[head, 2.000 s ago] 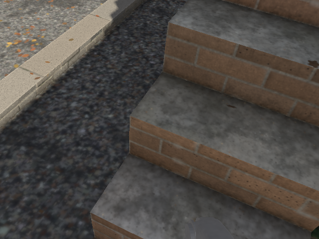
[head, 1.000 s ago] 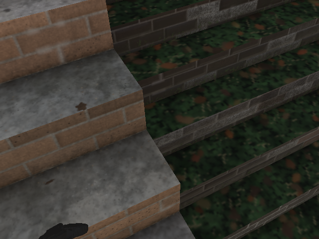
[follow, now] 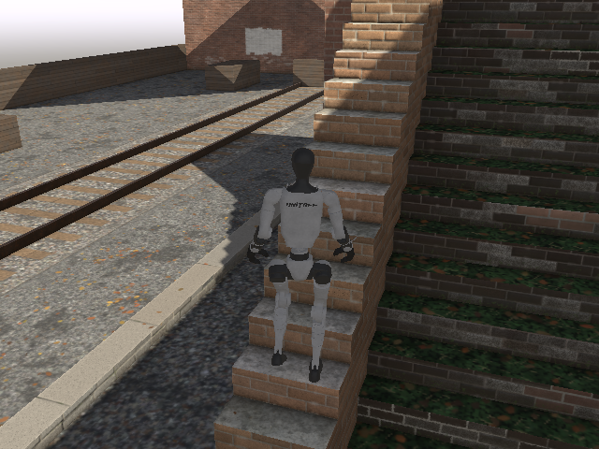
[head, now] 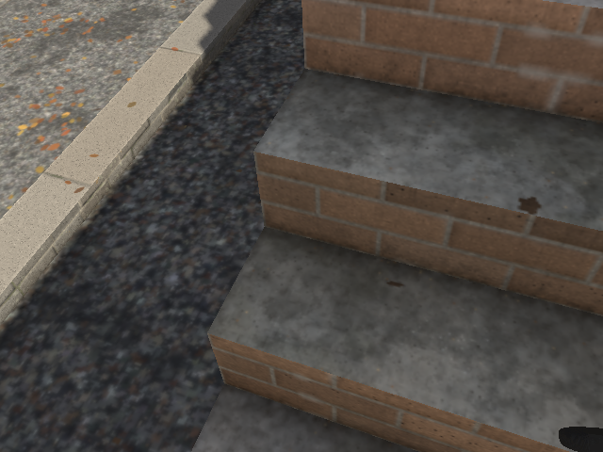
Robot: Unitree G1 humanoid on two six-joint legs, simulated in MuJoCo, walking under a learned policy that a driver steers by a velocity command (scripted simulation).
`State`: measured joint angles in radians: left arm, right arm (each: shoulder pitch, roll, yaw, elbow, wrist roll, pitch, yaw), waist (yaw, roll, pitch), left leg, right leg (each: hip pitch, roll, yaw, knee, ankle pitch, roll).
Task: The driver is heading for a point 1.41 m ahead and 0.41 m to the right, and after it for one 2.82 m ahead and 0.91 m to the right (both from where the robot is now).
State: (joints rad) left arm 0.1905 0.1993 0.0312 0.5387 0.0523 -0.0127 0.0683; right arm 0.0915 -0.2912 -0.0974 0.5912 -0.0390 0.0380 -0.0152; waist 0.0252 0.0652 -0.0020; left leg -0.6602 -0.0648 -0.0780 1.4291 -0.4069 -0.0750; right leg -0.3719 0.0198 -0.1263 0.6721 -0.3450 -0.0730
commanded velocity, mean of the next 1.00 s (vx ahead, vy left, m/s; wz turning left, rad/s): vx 0.55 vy -0.01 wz -0.38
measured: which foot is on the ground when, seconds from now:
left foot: up 0.00-0.22, down 0.24-0.80, up 0.82-1.00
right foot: down 0.00-0.24, up 0.26-0.80, down 0.82-1.00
